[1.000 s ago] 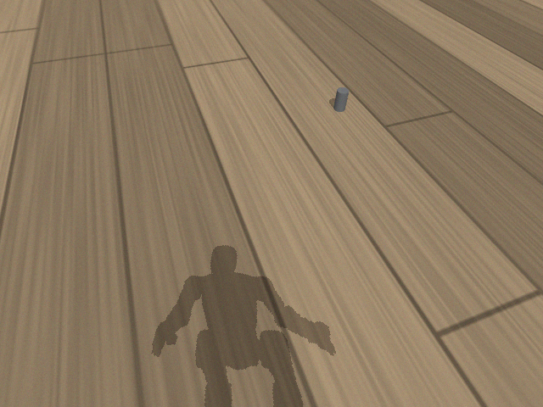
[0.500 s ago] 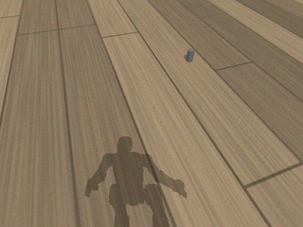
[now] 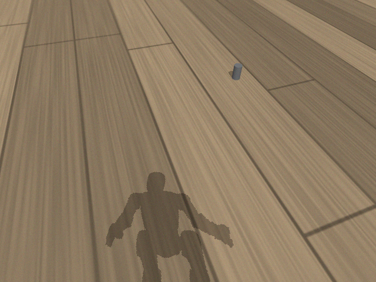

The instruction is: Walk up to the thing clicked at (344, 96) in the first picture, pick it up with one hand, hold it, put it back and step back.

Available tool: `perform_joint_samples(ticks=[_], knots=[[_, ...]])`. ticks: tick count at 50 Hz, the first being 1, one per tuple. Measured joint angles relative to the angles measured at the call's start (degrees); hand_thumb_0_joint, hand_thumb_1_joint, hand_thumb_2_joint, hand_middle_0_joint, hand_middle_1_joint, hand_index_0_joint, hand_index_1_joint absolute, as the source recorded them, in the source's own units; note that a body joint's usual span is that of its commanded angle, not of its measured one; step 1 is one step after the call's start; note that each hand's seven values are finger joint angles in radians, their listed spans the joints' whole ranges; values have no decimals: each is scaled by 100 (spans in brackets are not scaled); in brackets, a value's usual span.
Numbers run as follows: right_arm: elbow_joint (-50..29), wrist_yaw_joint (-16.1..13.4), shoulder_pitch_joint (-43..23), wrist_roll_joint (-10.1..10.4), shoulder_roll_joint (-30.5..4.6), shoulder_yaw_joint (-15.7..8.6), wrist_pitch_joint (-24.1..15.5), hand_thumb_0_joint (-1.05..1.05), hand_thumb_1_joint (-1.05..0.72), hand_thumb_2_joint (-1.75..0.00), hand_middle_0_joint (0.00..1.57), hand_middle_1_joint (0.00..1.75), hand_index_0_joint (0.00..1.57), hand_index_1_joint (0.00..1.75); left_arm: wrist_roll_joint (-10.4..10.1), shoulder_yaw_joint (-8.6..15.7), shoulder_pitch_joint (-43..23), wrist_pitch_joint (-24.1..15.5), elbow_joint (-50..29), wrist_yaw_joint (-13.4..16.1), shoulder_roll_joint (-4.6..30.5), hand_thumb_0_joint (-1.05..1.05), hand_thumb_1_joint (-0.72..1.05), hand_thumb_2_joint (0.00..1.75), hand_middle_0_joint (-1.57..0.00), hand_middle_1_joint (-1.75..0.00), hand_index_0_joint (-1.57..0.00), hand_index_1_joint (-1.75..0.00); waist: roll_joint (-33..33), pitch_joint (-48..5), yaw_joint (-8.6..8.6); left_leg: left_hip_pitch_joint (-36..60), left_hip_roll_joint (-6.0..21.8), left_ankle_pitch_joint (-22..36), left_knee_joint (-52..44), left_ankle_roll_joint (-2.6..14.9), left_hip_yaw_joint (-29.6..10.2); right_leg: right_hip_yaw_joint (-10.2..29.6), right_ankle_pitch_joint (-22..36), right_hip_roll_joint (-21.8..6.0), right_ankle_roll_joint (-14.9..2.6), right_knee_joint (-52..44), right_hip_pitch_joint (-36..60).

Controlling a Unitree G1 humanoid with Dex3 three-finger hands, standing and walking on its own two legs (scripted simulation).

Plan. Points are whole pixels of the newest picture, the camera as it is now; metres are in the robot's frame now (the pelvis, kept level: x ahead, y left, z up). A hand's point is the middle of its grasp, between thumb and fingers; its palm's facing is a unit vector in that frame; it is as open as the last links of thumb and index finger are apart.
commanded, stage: stand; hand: left
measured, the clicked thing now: (237, 71) +1.96 -0.47 -0.72
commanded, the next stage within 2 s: walk up in 0.12 s
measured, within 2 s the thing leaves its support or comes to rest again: neither
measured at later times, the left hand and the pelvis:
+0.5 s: hand (100, 230) +0.27 +0.23 -0.12, palm faces -0.24 -0.80 -0.55, open 7.4 cm; pelvis +0.09 -0.06 -0.05, yaw -19 degrees
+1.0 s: hand (146, 138) +0.64 +0.16 -0.18, palm faces -0.59 -0.61 -0.52, open 7.4 cm; pelvis +0.39 -0.06 -0.05, yaw -39 degrees
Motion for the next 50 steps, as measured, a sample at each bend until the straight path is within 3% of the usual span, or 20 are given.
perform_joint_samples(ticks=[6,10,12,14,19,23,25,27,30,34,37,40,44,47,49,50], knots=[[-2,7,6,-2,-1,-2,9,0,-91,-90,20,30,21,30,7,3,12,-4,-1,4,7,0,90,90,-20,-30,-20,-30,9,7,1,-6,7,13,-1,-3,-10,-10,18,7,-4,-16,4],[-525,358,49,-156,-147,-287,-98,1,-90,-90,20,30,21,30,49,189,524,30,-298,-289,97,0,90,90,-20,-30,-21,-30,10,-189,28,-308,45,-1126,673,244,478,358,-653,14,-71,825,-591],[-826,420,69,-161,-298,-410,-211,0,-90,-90,20,30,21,30,82,242,652,126,-232,-356,126,0,90,90,-20,-30,-21,-30,159,-289,-66,-306,163,-687,568,242,755,135,-1082,-68,-127,1839,-1196],[-993,423,102,-172,-436,-519,-257,0,-90,-90,20,30,21,30,92,266,663,149,-235,-408,205,0,90,90,-20,-30,-21,-30,295,-264,-143,-163,285,-454,465,131,974,-110,-1251,-228,-147,2629,-1688],[-971,522,377,-199,-737,-649,-190,0,-90,-90,20,30,21,30,20,435,679,63,-525,-593,565,1,90,90,-20,-30,-21,-30,389,-356,-110,435,443,-848,367,-52,1433,-359,-844,-729,-43,2835,-2167],[-1020,596,438,-241,-920,-698,-77,1,-90,-90,20,30,21,30,-6,543,802,-59,-678,-606,897,0,90,90,-20,-30,-20,-30,388,-508,-104,634,648,-1706,1231,-57,1743,-591,-401,-934,-86,2286,-1906],[-1029,586,408,-268,-1047,-721,-14,1,-90,-90,20,30,21,30,-19,609,753,-196,-731,-487,908,0,90,90,-20,-30,-20,-30,650,-537,-52,132,875,-2256,2566,114,1236,-690,-773,-707,-57,2804,-2008],[-1037,624,288,-238,-1094,-680,69,1,-91,-90,20,30,20,30,-30,616,770,-299,-858,-314,778,0,91,90,-20,-29,-20,-30,824,-455,100,-672,597,-2301,4066,66,468,-682,-1077,-492,-95,3088,-2013],[-1104,729,20,-154,-1026,-524,40,1,-91,-90,19,30,20,30,-67,431,962,-292,-804,-154,407,0,91,90,-20,-29,-20,-30,1032,-277,193,-1714,261,-1896,4899,29,-37,-579,-970,-208,-123,2495,-1476],[-1417,866,-137,-137,-721,-312,-16,1,-91,-90,19,30,20,30,-93,242,1330,-298,-638,-64,107,0,90,90,-20,-30,-21,-30,866,-118,259,-2713,350,-989,4443,-6,-149,-159,-680,-107,-36,1407,-620],[-1650,979,-119,-202,-605,-252,37,1,-91,-90,20,30,20,30,-116,197,1593,-382,-593,-55,9,0,90,90,-20,-30,-21,-30,679,-132,268,-3240,504,-215,3955,-126,-341,197,-559,-139,23,726,-144],[-1791,1033,-97,-270,-687,-296,121,1,-91,-90,20,30,21,30,-111,193,1750,-468,-649,-47,-8,0,90,90,-21,-30,-21,-30,609,-173,217,-3572,626,387,3630,-257,-474,507,-583,-191,70,295,131],[-1860,1010,-46,-291,-949,-476,177,1,-91,-90,20,30,21,30,-45,248,1741,-529,-823,15,163,0,89,90,-21,-30,-21,-30,703,-154,76,-3366,691,535,2722,-298,-553,763,-923,-234,211,208,344],[-1893,954,119,-268,-1055,-630,139,1,-91,-90,20,30,21,30,27,339,1611,-458,-907,96,504,0,89,90,-21,-30,-22,-30,643,-172,-56,-2676,603,290,2020,-169,-410,916,-1539,-378,377,763,344],[-1901,817,198,-267,-832,-702,33,1,-91,-90,20,30,20,30,65,444,1270,-345,-882,211,864,0,90,90,-21,-30,-21,-30,131,36,-203,-2618,295,-169,2522,-69,-65,1069,-1882,-660,143,2468,-238],[-1918,756,262,-242,-738,-676,-13,0,-91,-90,20,30,20,30,38,466,1121,-307,-902,278,973,1,90,90,-21,-30,-21,-30,15,138,-249,-2555,288,-373,2708,-29,67,1113,-1974,-534,-34,3474,-654]])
